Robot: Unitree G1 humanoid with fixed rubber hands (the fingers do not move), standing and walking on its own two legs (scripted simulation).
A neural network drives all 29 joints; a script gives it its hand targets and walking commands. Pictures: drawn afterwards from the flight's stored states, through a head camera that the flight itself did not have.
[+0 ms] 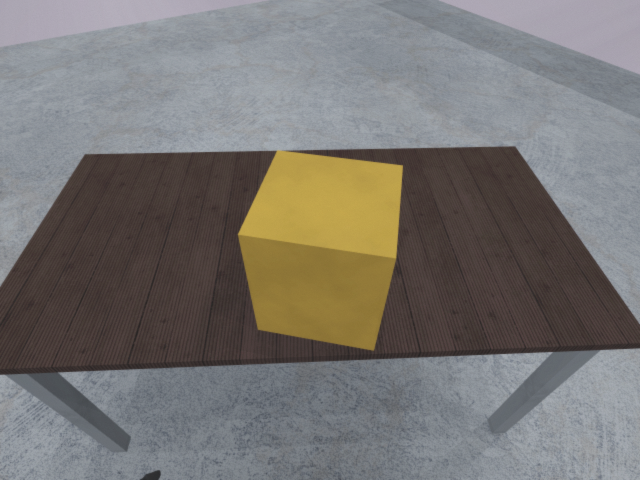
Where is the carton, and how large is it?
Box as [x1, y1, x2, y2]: [238, 150, 402, 350]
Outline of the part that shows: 277,150 238,233 258,329 373,350 395,261 402,165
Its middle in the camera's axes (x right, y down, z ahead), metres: +0.01 +0.03 +0.66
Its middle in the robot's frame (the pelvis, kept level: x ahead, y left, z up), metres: +0.47 +0.02 -0.02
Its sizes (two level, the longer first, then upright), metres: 0.210 0.200 0.250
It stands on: a table, 0.62 m high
